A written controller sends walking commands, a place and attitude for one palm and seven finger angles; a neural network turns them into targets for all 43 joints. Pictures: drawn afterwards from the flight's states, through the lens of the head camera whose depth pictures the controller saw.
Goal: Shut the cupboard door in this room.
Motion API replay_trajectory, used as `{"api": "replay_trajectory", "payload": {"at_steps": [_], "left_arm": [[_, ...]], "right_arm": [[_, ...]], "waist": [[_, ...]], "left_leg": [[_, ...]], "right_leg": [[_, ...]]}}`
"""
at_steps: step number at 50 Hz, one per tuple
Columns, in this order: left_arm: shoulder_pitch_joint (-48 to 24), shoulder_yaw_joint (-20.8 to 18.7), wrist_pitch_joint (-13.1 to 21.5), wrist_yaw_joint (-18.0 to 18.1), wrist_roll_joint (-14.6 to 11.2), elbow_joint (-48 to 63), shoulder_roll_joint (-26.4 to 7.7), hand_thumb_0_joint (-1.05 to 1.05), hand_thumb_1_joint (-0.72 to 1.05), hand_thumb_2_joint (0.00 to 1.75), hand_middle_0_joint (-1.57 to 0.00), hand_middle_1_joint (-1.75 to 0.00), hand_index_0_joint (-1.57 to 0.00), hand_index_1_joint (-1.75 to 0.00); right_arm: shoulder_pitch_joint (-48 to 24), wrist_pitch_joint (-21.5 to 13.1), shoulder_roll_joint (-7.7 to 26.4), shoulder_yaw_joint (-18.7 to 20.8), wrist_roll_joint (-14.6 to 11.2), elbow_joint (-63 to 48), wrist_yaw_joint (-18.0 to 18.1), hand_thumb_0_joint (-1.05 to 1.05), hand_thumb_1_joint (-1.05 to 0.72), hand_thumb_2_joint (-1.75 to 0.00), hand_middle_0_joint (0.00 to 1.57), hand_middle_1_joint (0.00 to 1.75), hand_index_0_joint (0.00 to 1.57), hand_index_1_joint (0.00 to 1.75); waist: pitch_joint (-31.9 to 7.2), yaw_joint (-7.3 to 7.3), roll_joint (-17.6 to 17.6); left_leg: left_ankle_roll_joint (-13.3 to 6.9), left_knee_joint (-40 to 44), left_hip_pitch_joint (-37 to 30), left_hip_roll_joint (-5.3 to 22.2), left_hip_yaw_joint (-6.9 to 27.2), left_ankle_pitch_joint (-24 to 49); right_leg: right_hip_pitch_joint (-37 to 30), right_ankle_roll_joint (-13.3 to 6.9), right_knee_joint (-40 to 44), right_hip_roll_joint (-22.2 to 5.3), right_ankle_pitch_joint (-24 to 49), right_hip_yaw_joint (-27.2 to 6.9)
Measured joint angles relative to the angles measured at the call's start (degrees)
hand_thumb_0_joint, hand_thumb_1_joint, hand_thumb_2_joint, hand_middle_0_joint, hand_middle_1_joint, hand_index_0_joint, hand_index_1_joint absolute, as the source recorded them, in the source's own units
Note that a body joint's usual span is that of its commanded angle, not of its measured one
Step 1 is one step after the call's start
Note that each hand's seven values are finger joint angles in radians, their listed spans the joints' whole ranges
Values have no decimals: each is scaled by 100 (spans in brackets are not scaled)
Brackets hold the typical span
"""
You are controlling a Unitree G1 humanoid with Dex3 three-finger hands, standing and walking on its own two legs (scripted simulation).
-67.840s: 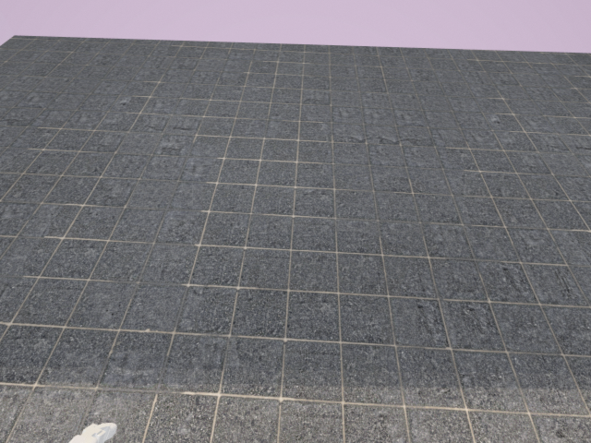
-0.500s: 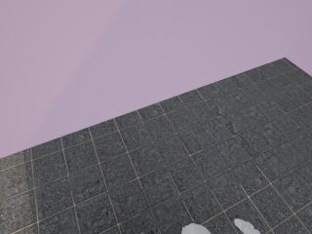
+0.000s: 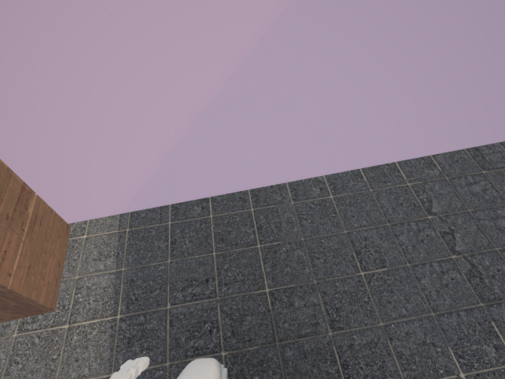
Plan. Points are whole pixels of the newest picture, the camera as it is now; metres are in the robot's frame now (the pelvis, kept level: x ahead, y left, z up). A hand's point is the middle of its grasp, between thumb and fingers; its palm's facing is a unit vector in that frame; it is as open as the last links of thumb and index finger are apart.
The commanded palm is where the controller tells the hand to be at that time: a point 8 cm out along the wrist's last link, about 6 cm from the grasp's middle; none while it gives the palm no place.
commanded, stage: turn to face it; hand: left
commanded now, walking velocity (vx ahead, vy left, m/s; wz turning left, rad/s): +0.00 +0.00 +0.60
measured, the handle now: out of the picture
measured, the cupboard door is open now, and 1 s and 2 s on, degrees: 66 66 66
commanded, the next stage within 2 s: take the last steps up to it in 1.84 s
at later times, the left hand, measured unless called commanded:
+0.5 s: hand out of the picture +0.02 +0.29 -0.17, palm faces +0.32 -0.92 -0.24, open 7.4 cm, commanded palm none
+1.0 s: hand out of the picture -0.01 +0.23 -0.15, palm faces +0.57 -0.78 -0.27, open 7.4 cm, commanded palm none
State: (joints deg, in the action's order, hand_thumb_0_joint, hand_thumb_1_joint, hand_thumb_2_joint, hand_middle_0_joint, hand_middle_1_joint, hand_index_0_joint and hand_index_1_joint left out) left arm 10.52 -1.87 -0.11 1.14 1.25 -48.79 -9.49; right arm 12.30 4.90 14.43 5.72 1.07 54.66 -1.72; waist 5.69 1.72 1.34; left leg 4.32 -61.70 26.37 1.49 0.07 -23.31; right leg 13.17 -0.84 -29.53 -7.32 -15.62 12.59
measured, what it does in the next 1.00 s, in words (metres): steps on the spot, turning left: left foot, then right foot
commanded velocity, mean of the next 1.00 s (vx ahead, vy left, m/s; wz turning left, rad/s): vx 0.00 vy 0.00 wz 0.60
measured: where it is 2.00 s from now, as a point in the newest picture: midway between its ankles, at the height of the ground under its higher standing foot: outside the picture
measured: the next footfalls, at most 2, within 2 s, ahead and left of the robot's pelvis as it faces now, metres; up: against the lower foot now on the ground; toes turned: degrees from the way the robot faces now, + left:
left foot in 0.20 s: +0.02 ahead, +0.15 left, +0.00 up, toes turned +13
right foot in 0.70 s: +0.11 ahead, -0.07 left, +0.00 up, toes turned +21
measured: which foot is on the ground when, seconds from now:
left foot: up 0.00-0.18, down 0.20-0.70, up 0.72-1.00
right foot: down 0.00-0.20, up 0.22-0.68, down 0.70-1.00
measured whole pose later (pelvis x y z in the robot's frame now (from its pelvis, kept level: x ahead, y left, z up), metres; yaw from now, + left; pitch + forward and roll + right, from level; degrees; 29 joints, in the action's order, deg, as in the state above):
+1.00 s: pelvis +0.03 +0.02 +0.00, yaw +36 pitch +1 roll +2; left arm 11.7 -2.2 0.0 0.9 1.3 -49.1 -10.4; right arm 10.2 4.8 14.6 5.1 0.9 54.4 -1.7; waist 6.4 1.0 0.4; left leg 4.2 -53.9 24.5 1.8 -0.6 -24.4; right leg 11.6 0.3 -29.8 -8.2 -18.1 12.8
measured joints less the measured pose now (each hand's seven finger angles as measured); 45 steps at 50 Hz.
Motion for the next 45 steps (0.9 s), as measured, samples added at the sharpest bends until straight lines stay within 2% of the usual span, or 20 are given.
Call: {"api": "replay_trajectory", "payload": {"at_steps": [7, 9, 10, 11, 13, 16, 21, 25, 31, 34, 35, 36, 37, 39, 41, 43, 45], "left_arm": [[270, -109, -21, -28, 28, -162, -272, 1, 90, 90, -21, -30, -20, -30], [375, -168, -56, -37, 13, -226, -399, 1, 90, 90, -21, -30, -20, -30], [439, -205, -88, -46, -5, -252, -475, 1, 90, 90, -21, -30, -20, -30], [453, -248, -149, -47, -23, -309, -565, 1, 90, 90, -21, -30, -20, -30], [439, -287, -311, -6, -21, -450, -674, 1, 91, 90, -20, -30, -20, -29], [344, -316, -379, -34, -30, -552, -718, 1, 91, 90, -20, -30, -20, -29], [142, -289, -292, -81, -37, -386, -681, 1, 91, 90, -20, -30, -20, -29], [-44, -243, -276, -75, -53, -256, -590, 1, 91, 90, -20, -30, -20, -29], [-339, -156, -237, -63, -92, -71, -389, 1, 91, 90, -20, -30, -20, -29], [-395, -97, -143, -58, -120, 48, -288, 1, 91, 90, -20, -30, -20, -29], [-376, -78, -84, -52, -109, 96, -263, 1, 91, 90, -20, -30, -20, -29], [-384, -62, -32, -35, -83, 107, -203, 1, 91, 90, -20, -30, -20, -29], [-375, -35, -4, -26, -72, 117, -147, 1, 91, 90, -20, -30, -20, -29], [-299, -3, -2, -11, -60, 127, -57, 1, 91, 90, -20, -30, -20, -29], [-217, -1, -24, 9, -42, 99, 1, 1, 91, 90, -20, -30, -20, -29], [-146, -6, -24, 18, -27, 58, 19, 1, 91, 90, -21, -30, -20, -30], [-80, -11, -12, 14, -15, 20, 12, 1, 90, 90, -21, -30, -20, -30]], "right_arm": [[-377, -80, -39, -114, -43, -92, 1, 1, -91, -90, 20, 30, 19, 30], [-467, -155, -42, -146, -44, -196, -6, 1, -91, -90, 20, 30, 19, 30], [-506, -211, -46, -155, -35, -254, -10, 1, -91, -90, 20, 30, 19, 30], [-565, -262, -86, -163, -26, -295, -4, 1, -91, -90, 20, 30, 19, 30], [-614, -348, -138, -206, -29, -364, 33, 1, -91, -90, 20, 30, 20, 30], [-576, -385, -178, -253, -5, -422, 133, 1, -91, -90, 20, 30, 20, 30], [-431, -388, -240, -322, -11, -407, 172, 1, -91, -90, 20, 30, 20, 30], [-281, -364, -308, -325, -3, -381, 161, 1, -90, -90, 20, 30, 20, 30], [-46, -288, -333, -259, 30, -296, 160, 1, -90, -89, 20, 30, 20, 30], [72, -231, -290, -198, 15, -245, 162, 1, -90, -89, 20, 30, 20, 30], [128, -222, -266, -173, -9, -240, 153, 1, -90, -89, 20, 30, 20, 30], [117, -205, -219, -133, -28, -206, 148, 1, -90, -89, 20, 30, 20, 30], [103, -174, -173, -98, -24, -175, 146, 1, -90, -89, 20, 30, 20, 30], [83, -105, -94, -33, -8, -118, 122, 1, -91, -90, 20, 30, 20, 30], [63, -73, -33, 2, 7, -78, 75, 1, -91, -90, 20, 30, 20, 30], [47, -56, -5, 7, 8, -56, 43, 1, -91, -90, 20, 30, 20, 30], [17, -36, 2, -1, 3, -38, 26, 1, -91, -90, 20, 30, 20, 30]], "waist": [[83, -246, -261], [55, -286, -326], [27, -299, -379], [34, -326, -477], [-8, -349, -493], [-96, -312, -379], [-129, -307, -310], [-126, -226, -251], [-80, -33, -72], [-100, 21, 45], [-134, 11, 70], [-97, 4, 159], [-58, 23, 219], [-26, 44, 261], [-12, 71, 256], [-3, 87, 191], [9, 73, 102]], "left_leg": [[-87, 1813, -635, 56, -353, -161], [-153, 2555, -937, 21, -491, 257], [-342, 2823, -1016, -19, -514, 710], [-501, 2701, -949, -82, -520, 746], [-655, 2539, -885, -89, -446, 504], [-671, 2811, -982, -94, -232, 549], [-729, 3332, -1182, -237, 54, 879], [-727, 3427, -1188, -348, 289, 958], [-622, 3229, -1008, -489, 684, 908], [-509, 2947, -826, -581, 891, 786], [-462, 2753, -716, -632, 945, 696], [-406, 2344, -564, -626, 931, 287], [-357, 1766, -372, -635, 849, -114], [-277, 562, -11, -605, 604, -361], [-186, -238, 212, -454, 376, -160], [-98, -482, 265, -286, 224, -20], [-35, -307, 192, -144, 124, -10]], "right_leg": [[37, 179, -228, -324, -127, 454], [124, 283, -518, -445, -274, 574], [236, 341, -792, -534, -390, 575], [423, 425, -1245, -562, -859, 359], [859, 503, -2283, -325, -1537, -200], [1323, 565, -3224, -37, -1284, -650], [1587, 656, -3292, 97, -690, -1007], [1526, 692, -2867, 193, -696, -1120], [1119, 629, -1784, 461, -880, -1134], [624, 547, -692, 615, -406, -1057], [443, 357, -277, 620, -111, -1015], [436, 148, -299, 639, -51, -943], [423, 35, -383, 612, -108, -859], [312, -28, -379, 510, -212, -722], [164, -13, -248, 408, -214, -591], [42, 0, -133, 288, -194, -458], [-53, 17, -52, 163, -190, -321]]}}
